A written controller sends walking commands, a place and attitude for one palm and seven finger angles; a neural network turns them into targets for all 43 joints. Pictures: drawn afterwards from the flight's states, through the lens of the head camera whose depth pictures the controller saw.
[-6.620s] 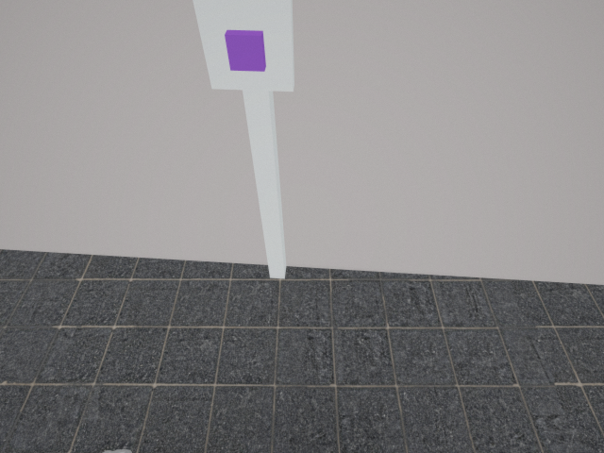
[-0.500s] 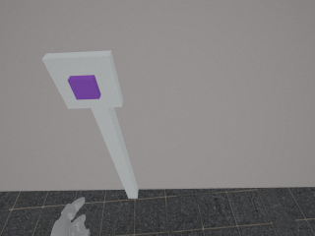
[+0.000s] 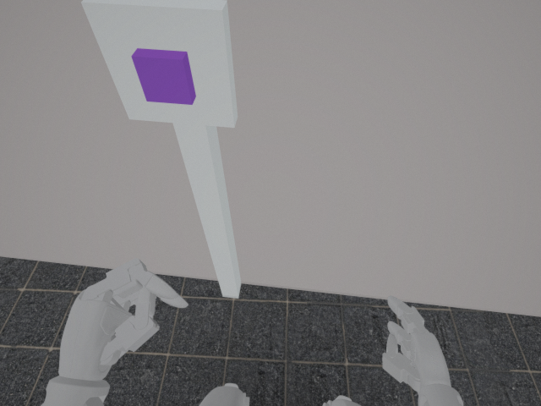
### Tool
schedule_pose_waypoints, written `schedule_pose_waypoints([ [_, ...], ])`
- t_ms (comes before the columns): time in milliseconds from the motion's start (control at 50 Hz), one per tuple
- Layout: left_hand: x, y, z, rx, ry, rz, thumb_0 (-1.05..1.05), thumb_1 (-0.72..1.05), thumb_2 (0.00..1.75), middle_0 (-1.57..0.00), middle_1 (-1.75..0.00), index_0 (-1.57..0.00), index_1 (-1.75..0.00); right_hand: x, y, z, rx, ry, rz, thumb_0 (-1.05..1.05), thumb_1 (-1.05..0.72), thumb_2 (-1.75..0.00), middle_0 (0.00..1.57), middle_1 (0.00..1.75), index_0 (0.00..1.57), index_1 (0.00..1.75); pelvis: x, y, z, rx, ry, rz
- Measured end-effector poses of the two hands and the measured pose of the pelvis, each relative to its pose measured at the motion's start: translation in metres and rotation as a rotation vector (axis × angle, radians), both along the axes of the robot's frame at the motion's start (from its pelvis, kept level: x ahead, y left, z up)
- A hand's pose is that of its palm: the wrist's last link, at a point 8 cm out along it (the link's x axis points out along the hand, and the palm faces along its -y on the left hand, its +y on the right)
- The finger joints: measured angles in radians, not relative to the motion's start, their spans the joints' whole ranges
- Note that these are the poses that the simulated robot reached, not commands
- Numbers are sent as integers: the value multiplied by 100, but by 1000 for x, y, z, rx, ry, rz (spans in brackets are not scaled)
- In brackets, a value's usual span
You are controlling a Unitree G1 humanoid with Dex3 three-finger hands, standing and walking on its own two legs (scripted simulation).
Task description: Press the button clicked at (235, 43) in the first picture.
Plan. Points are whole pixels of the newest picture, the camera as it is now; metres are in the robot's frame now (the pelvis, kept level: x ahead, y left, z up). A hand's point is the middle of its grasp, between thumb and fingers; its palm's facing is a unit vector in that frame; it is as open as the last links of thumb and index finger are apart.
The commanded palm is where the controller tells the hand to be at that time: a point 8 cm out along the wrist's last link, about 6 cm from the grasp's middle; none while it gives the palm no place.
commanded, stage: raise the hand and make a fist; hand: left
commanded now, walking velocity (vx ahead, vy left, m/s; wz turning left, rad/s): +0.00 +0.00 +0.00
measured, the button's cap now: (166, 76) +0.50 +0.21 +0.21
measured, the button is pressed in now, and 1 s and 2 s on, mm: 0 0 0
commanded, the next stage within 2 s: aim a knuckle at the button in 1.32 s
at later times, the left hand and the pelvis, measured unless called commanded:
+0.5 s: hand (127, 275) +0.23 +0.19 +0.13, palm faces +0.00 -1.00 -0.09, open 3.1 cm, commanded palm +0.20 +0.25 +0.16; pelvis +0.02 +0.02 +0.03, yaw -2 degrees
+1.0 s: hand (85, 191) +0.28 +0.23 +0.22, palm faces +0.06 -1.00 -0.08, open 3.1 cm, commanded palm +0.24 +0.27 +0.21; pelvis +0.03 +0.01 +0.06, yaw -1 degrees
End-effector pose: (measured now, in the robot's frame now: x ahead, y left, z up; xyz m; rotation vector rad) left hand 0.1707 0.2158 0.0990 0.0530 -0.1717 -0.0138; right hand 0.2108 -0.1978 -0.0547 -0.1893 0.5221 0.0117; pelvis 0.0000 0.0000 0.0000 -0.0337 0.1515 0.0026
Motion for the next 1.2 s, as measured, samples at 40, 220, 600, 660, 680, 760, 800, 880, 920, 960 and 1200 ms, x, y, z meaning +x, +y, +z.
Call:
schedule_pose_waypoints([
  [40, 18, -10, -7, 5, 90, -102, 1, 90, 90, -95, -112, -96, -112, -20, 4, -8, 34, 58, -48, 2, -90, -90, 20, 30, 21, 30, 0, 2, 3, 6, -2, -12],
  [220, 21, 26, 9, -2, 238, 106, 2, 90, 90, -118, -137, -119, -137, -81, -20, -2, 3, 182, -233, 2, -90, -90, 20, 30, 21, 30, 13, 10, 23, 22, -42, -51],
  [600, 46, 50, 69, 22, 61, 110, 2, 90, 90, -129, -149, -130, -149, -11, -10, 52, -21, -88, -114, 2, -90, -90, 20, 30, 20, 30, 25, 17, 40, 10, -114, -27],
  [660, 51, 50, 77, 21, 56, 95, 2, 90, 90, -130, -150, -130, -149, -4, -2, 54, -11, -93, -76, 2, -90, -90, 20, 30, 20, 30, 27, 18, 43, 9, -128, -21],
  [680, 53, 49, 79, 23, 67, 81, 2, 90, 90, -130, -150, -130, -150, -2, 0, 54, -9, -93, -68, 2, -90, -90, 20, 30, 20, 30, 27, 18, 44, 9, -132, -20],
  [760, 61, 47, 79, 36, 135, 35, 2, 90, 90, -130, -150, -131, -150, 0, 4, 54, -3, -77, -59, 2, -90, -90, 20, 30, 21, 30, 29, 18, 48, 12, -146, -20],
  [800, 65, 50, 82, 43, 149, 38, 2, 90, 90, -130, -150, -131, -150, 0, 4, 53, -3, -64, -61, 2, -90, -90, 20, 30, 21, 30, 30, 17, 50, 14, -152, -21],
  [880, 72, 62, 99, 41, 101, 82, 2, 90, 90, -130, -150, -131, -150, -4, 1, 53, -8, -40, -66, 2, -90, -90, 20, 30, 21, 30, 32, 14, 53, 15, -165, -21],
  [920, 76, 66, 110, 37, 63, 95, 2, 90, 90, -130, -150, -131, -150, -6, -2, 52, -13, -32, -67, 2, -90, -90, 20, 30, 21, 30, 32, 14, 54, 15, -172, -20],
  [960, 80, 66, 118, 33, 42, 92, 2, 90, 90, -130, -150, -131, -150, -8, -4, 52, -16, -25, -70, 2, -90, -90, 20, 30, 21, 30, 32, 14, 55, 15, -179, -20],
  [1200, 76, 51, 95, 11, 175, 67, 2, 90, 90, -130, -150, -130, -150, -16, -20, 58, -26, -25, -118, 2, -90, -90, 20, 30, 20, 30, 28, 10, 58, 23, -190, -39],
])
